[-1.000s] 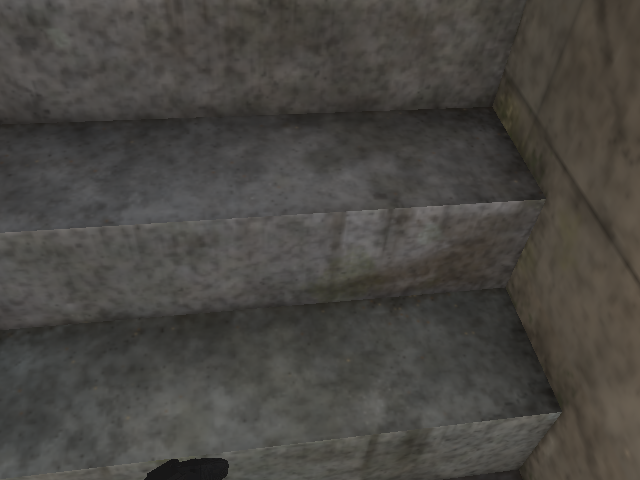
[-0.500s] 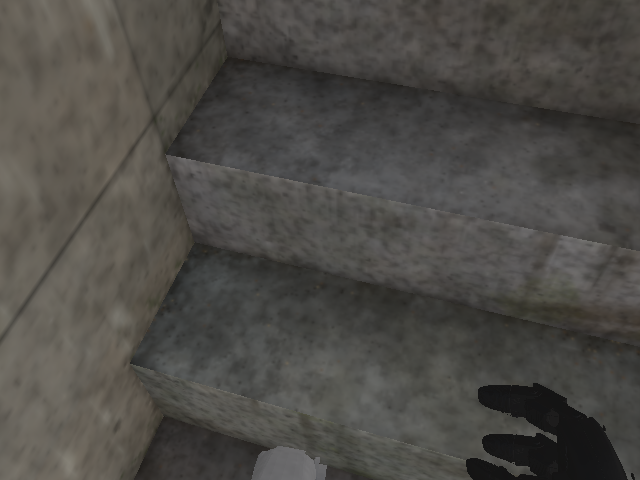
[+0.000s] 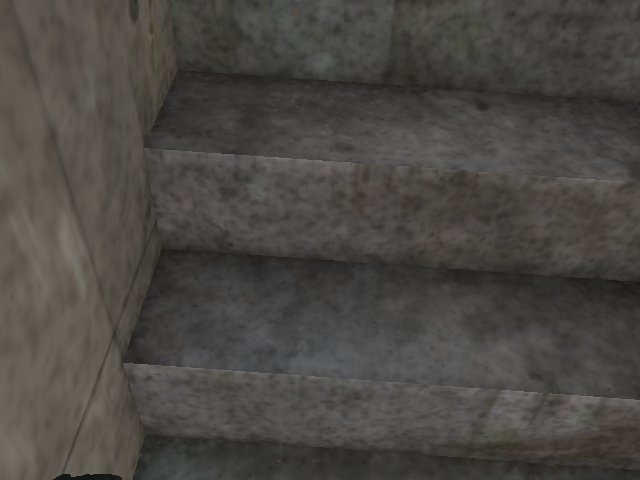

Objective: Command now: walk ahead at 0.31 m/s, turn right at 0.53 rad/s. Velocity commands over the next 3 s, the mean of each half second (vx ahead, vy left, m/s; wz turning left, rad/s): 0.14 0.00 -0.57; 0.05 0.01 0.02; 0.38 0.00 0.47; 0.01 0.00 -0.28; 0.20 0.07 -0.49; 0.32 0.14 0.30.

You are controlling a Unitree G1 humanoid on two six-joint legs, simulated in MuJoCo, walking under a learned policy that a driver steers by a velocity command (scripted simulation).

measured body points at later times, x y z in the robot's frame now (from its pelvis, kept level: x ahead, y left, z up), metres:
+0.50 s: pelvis +0.08 -0.06 +0.04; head +0.09 -0.07 +0.49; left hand +0.17 +0.18 -0.08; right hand +0.27 -0.33 -0.02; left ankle +0.04 +0.07 -0.57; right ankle +0.04 -0.17 -0.66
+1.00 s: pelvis +0.09 -0.05 +0.07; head +0.12 -0.06 +0.52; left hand +0.32 +0.09 -0.03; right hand +0.08 -0.32 -0.05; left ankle +0.14 +0.00 -0.66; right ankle +0.07 -0.17 -0.66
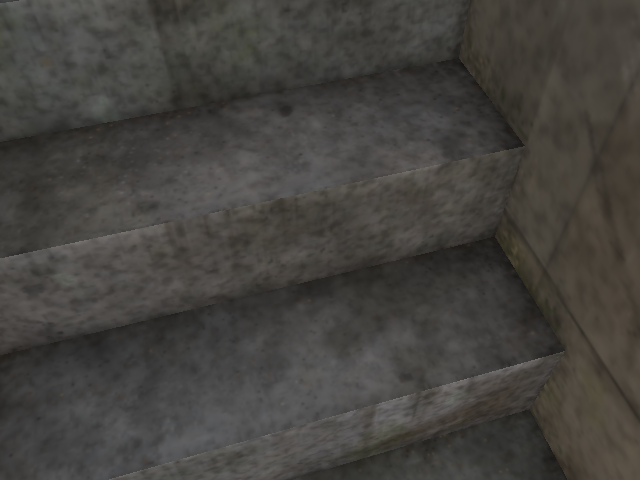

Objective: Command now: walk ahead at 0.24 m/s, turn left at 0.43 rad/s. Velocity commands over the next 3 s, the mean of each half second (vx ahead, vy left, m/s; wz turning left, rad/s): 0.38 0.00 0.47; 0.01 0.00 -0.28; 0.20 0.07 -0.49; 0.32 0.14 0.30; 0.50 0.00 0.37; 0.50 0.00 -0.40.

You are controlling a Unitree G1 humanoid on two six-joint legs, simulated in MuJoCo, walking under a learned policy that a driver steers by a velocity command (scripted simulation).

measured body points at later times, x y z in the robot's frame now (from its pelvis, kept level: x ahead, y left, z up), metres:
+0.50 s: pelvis +0.11 +0.13 +0.02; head +0.16 +0.19 +0.46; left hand -0.03 +0.35 -0.14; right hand +0.41 +0.06 -0.03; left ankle +0.18 +0.28 -0.53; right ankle +0.02 -0.12 -0.67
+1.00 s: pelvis +0.13 +0.15 +0.22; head +0.16 +0.21 +0.66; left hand +0.15 +0.39 +0.05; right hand +0.28 -0.11 +0.14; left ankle +0.18 +0.29 -0.52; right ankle +0.19 -0.06 -0.27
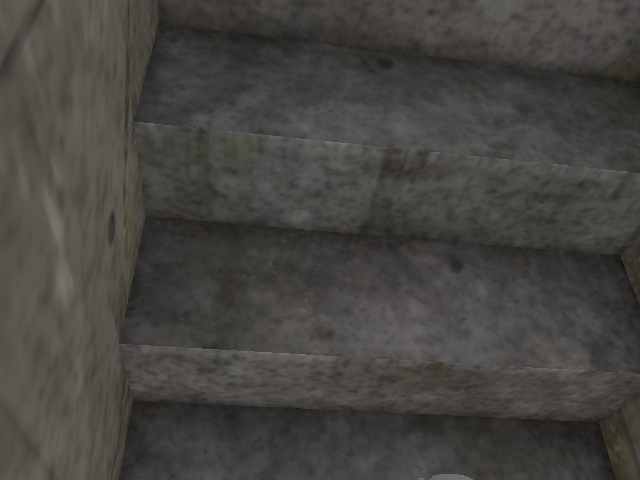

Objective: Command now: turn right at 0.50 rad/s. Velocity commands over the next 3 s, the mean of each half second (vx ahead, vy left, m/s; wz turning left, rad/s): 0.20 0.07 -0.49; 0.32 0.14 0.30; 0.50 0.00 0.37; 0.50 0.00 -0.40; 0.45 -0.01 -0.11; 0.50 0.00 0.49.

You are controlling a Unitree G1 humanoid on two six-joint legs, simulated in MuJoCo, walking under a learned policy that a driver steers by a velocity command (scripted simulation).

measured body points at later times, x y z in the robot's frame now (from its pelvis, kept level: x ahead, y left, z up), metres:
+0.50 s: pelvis +0.04 -0.12 -0.02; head +0.02 -0.20 +0.43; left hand +0.17 +0.10 -0.09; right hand +0.13 -0.36 -0.16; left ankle +0.07 +0.06 -0.51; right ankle +0.07 -0.22 -0.74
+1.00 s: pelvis +0.16 -0.07 +0.00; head +0.14 -0.05 +0.45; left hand +0.26 +0.18 -0.13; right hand +0.22 -0.32 -0.11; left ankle +0.14 +0.05 -0.67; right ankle +0.08 -0.21 -0.69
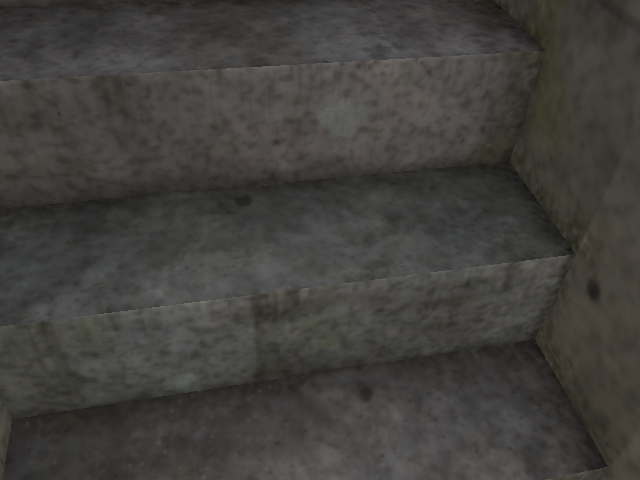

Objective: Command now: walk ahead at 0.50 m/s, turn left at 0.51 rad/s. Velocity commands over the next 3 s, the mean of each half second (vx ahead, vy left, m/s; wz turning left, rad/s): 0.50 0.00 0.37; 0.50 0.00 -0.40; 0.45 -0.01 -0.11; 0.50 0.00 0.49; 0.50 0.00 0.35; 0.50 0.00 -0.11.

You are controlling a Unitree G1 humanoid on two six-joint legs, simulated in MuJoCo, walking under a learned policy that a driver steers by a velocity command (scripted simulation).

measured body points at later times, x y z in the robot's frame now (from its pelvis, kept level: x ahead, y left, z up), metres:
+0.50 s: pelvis +0.10 +0.02 +0.16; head +0.08 +0.00 +0.61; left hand +0.03 +0.30 +0.03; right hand +0.38 -0.14 +0.11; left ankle +0.11 +0.19 -0.26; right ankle +0.17 -0.07 -0.53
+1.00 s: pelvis +0.25 +0.13 +0.15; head +0.31 +0.14 +0.60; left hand +0.34 +0.35 +0.01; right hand +0.26 -0.12 +0.02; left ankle +0.11 +0.29 -0.53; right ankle +0.23 +0.01 -0.17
